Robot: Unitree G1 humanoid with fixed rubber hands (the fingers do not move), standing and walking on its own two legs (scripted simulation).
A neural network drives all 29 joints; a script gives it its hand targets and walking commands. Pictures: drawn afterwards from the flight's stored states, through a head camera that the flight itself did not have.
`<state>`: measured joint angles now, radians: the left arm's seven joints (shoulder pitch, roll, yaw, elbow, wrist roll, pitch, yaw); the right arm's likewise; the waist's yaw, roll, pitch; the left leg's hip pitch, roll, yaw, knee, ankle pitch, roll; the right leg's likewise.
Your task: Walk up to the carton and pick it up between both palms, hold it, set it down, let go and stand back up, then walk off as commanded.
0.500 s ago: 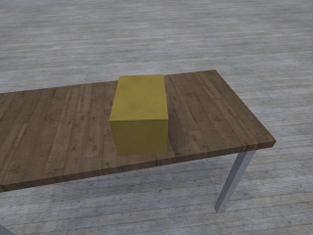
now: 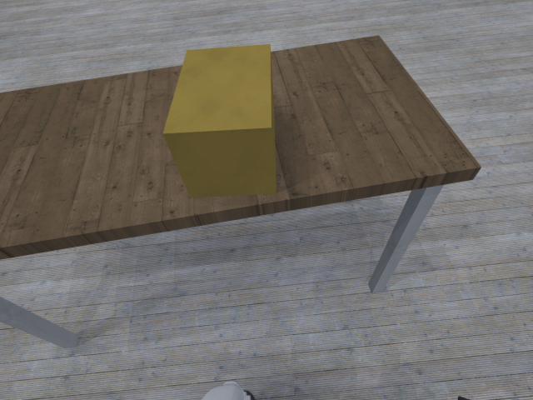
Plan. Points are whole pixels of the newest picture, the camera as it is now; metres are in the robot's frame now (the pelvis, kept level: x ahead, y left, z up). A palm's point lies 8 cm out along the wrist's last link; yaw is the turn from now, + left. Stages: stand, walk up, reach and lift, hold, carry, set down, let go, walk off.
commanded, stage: walk off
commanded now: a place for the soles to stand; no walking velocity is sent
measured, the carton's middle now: (230, 120) +0.62 +0.09 +0.06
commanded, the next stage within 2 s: none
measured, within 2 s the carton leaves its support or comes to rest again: neither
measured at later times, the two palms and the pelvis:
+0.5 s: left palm out of the picture -0.02 +0.29 -0.09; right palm out of the picture +0.03 -0.31 -0.14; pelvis -0.07 -0.01 +0.00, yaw +6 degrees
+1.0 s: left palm out of the picture -0.09 +0.41 -0.12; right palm out of the picture -0.07 -0.19 -0.13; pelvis -0.17 +0.11 -0.02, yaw +4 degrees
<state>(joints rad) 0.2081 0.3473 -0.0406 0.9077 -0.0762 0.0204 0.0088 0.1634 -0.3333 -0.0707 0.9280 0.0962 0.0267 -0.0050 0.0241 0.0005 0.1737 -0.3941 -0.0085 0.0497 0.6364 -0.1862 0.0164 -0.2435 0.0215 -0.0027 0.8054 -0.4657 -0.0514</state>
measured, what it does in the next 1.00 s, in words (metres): walks backwards: left foot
